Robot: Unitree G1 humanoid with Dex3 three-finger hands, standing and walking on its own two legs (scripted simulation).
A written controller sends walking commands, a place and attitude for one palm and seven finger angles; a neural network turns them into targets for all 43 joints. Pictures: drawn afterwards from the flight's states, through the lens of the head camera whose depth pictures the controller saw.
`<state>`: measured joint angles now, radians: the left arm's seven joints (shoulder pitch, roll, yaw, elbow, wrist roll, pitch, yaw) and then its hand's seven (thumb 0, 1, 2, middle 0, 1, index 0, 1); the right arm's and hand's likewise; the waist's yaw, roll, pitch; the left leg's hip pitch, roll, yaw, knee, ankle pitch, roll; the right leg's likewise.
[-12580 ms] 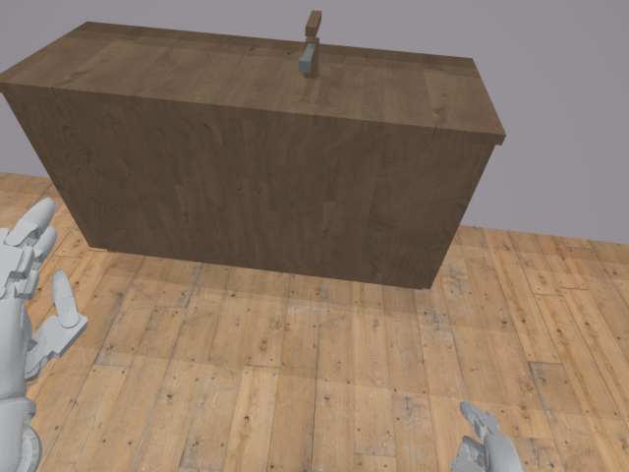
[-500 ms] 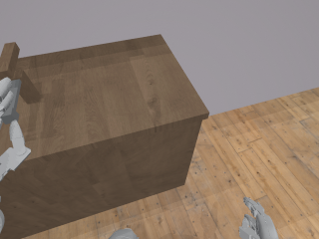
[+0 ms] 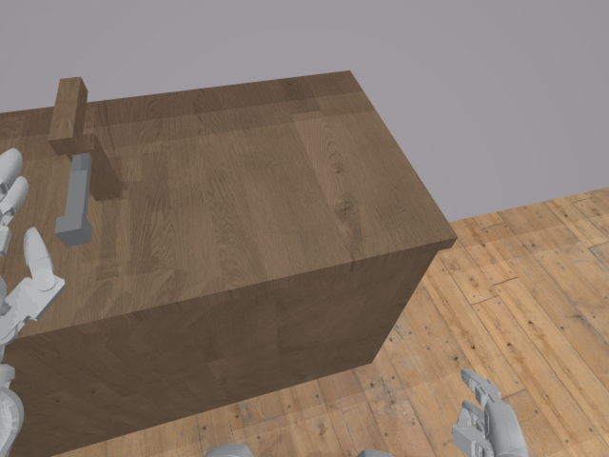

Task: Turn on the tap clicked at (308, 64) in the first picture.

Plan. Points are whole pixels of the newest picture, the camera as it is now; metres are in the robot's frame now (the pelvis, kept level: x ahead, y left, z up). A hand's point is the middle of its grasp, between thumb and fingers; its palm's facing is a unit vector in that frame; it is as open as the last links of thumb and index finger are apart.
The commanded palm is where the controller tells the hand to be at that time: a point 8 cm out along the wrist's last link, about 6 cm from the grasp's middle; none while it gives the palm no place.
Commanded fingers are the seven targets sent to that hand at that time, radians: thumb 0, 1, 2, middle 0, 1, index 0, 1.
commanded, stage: come to a stop and stand still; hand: left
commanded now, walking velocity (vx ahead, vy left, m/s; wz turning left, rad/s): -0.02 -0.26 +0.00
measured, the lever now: (74, 230) +0.33 +0.31 +0.10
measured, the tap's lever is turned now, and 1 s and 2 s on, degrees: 0 0 0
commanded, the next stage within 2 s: look again from close up in 1.32 s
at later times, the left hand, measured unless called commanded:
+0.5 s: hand (26, 263) +0.24 +0.27 +0.18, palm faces +0.45 -0.84 -0.29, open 7.4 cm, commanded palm +0.16 +0.28 +0.19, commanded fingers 0.00 0.90 0.90 -0.20 -0.30 -0.20 -0.30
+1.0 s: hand (10, 275) +0.23 +0.29 +0.17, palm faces +0.37 -0.89 -0.26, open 7.4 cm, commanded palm +0.17 +0.32 +0.19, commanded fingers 0.00 0.90 0.90 -0.20 -0.30 -0.20 -0.30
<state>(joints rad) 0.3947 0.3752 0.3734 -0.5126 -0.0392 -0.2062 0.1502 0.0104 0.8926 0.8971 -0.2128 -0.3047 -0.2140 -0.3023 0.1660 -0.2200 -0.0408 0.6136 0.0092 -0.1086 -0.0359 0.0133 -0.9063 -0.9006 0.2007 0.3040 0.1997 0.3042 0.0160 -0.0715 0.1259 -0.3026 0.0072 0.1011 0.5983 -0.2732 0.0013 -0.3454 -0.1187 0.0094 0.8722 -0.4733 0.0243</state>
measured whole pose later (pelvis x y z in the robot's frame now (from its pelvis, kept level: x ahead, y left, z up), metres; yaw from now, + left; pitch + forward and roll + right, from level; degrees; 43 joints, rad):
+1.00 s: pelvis +0.01 +0.05 +0.02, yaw -1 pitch -2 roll -1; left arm 0.35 0.32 0.30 -0.44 -0.04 -0.22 0.10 0.01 0.89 0.90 -0.21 -0.30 -0.21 -0.30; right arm 0.19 -0.17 0.04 0.60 0.00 -0.16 0.00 0.01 -0.90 -0.90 0.20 0.30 0.20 0.30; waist 0.05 -0.05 0.07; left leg -0.18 -0.04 0.05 0.47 -0.26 0.07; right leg -0.20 0.02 -0.06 0.41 -0.19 -0.01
